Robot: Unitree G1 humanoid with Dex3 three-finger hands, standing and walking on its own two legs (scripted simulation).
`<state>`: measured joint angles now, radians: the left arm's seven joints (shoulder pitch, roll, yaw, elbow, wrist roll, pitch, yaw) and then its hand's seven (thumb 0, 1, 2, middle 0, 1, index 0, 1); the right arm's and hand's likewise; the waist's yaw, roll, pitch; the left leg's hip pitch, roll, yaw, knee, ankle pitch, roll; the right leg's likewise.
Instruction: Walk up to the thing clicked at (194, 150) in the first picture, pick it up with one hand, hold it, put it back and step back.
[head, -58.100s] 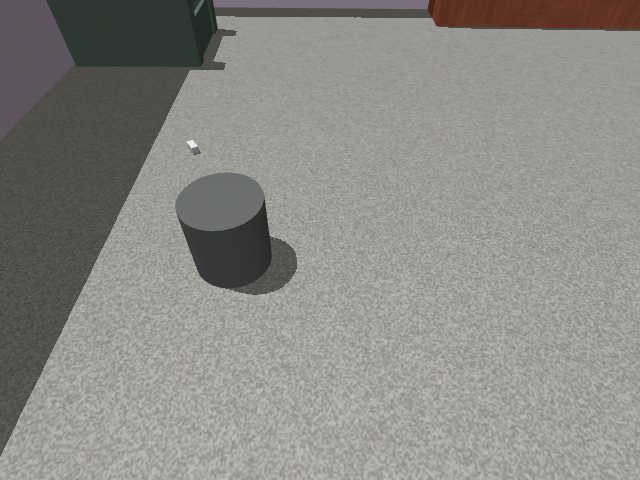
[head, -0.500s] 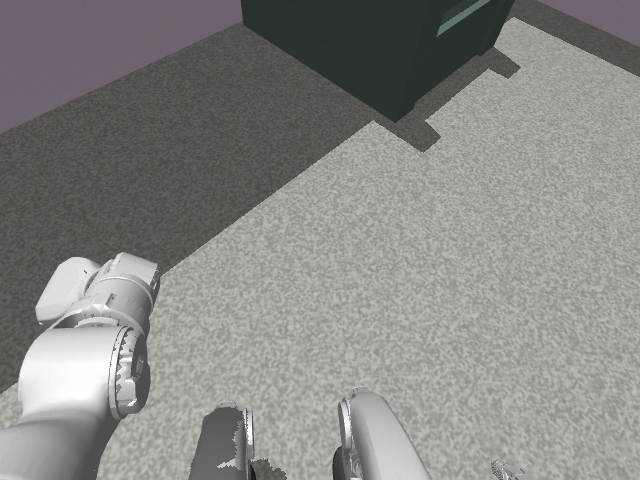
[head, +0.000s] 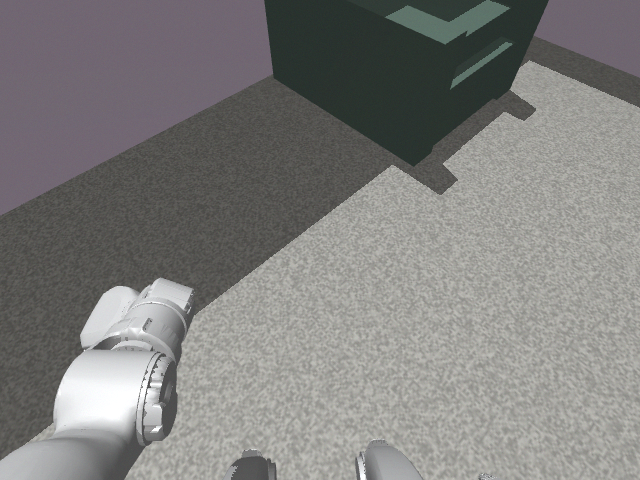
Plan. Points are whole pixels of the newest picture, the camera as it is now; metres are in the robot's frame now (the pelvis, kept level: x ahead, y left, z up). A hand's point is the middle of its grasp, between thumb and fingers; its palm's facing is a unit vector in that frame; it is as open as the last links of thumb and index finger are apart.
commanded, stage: lift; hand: left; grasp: from above
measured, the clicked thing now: (145, 340) +0.35 +0.25 -0.09
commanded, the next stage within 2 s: hold in 0.12 s
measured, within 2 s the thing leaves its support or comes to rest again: neither
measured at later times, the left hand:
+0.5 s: hand (136, 312) +0.35 +0.24 -0.01, palm faces -0.10 -0.46 -0.88, open 7.1 cm
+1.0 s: hand (142, 298) +0.36 +0.22 +0.01, palm faces -0.07 -0.46 -0.89, open 7.1 cm
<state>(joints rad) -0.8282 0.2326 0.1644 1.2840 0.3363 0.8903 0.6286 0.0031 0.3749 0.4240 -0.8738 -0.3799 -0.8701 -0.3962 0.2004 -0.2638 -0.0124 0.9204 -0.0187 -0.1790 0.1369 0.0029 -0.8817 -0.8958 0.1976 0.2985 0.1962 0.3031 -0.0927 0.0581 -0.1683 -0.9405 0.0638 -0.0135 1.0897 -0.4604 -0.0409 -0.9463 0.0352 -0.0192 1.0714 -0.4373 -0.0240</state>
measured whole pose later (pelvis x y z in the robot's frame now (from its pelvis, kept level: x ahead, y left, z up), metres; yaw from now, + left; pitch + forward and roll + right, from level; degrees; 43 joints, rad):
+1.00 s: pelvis +0.04 +0.00 +0.05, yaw +0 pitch +11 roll +0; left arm -0.78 0.13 0.13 1.19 0.35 0.99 0.66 0.00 0.38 0.40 -0.89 -0.36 -0.87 -0.39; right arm 0.17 -0.29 -0.03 0.85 -0.02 -0.08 0.18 0.00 -0.90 -0.90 0.19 0.30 0.19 0.30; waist -0.05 0.04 -0.15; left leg -0.58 0.05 0.01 0.79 -0.40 -0.04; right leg -0.60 0.02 0.00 0.80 -0.39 -0.02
